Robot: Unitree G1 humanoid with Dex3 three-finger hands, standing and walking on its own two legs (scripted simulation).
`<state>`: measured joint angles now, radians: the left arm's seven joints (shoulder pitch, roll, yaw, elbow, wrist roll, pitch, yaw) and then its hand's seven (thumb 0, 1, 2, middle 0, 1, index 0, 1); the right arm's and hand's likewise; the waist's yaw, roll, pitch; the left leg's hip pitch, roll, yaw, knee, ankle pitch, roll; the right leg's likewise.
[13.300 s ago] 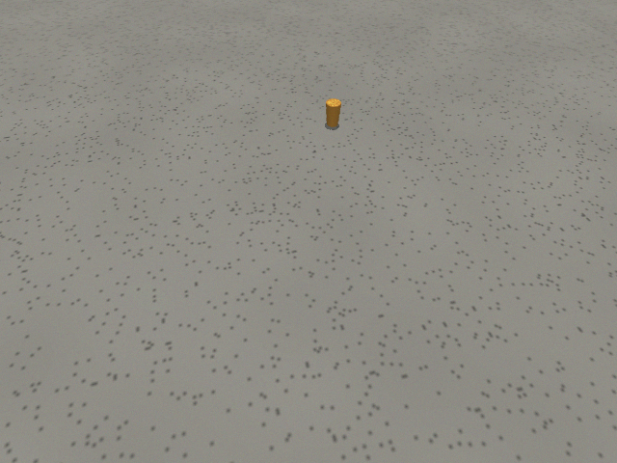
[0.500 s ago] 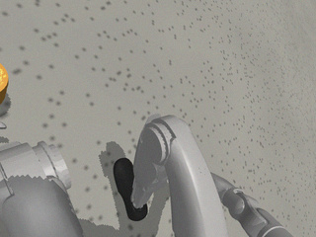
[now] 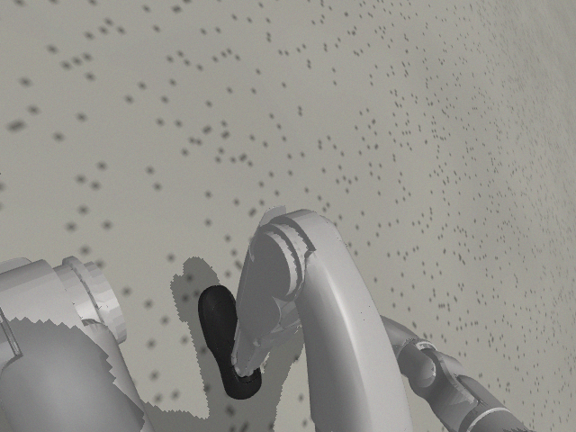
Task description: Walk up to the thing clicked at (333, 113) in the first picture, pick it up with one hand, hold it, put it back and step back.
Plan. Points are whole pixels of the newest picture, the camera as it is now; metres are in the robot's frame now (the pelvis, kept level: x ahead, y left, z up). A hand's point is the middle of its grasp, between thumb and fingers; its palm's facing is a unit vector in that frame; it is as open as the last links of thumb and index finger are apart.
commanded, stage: close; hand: left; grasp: from the side
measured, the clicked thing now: out of the picture +0.47 +0.25 -0.23
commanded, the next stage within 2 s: settle in 0.28 s
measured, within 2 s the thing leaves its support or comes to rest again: leaves its support in 0.60 s
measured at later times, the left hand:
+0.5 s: hand out of the picture +0.45 +0.27 -0.18, palm faces +0.23 -0.97 -0.04, open 8.7 cm
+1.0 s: hand out of the picture +0.44 +0.27 -0.13, palm faces +0.21 -0.98 -0.04, open 7.5 cm
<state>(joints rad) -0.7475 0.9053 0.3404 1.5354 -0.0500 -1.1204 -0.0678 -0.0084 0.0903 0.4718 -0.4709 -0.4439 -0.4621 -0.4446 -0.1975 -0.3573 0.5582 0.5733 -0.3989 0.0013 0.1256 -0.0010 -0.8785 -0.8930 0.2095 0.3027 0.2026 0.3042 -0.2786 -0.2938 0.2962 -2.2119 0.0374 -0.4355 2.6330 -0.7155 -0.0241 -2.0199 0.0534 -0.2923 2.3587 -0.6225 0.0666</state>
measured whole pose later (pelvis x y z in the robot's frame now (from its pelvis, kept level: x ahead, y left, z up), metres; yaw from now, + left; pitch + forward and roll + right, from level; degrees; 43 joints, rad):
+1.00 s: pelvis +0.00 +0.00 +0.01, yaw +2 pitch +17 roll -17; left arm -0.64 0.73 0.32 1.10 -0.04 -0.89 -0.02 0.00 -0.38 0.92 -0.64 -1.00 -1.17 -1.30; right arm -0.10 -0.32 0.42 0.58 -0.31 0.03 0.15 0.00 -0.91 -0.90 0.21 0.30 0.20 0.30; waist -0.24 -0.22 0.22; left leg -2.23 0.04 -0.37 2.57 -0.70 -0.02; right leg -2.05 0.03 -0.25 2.34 -0.63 0.05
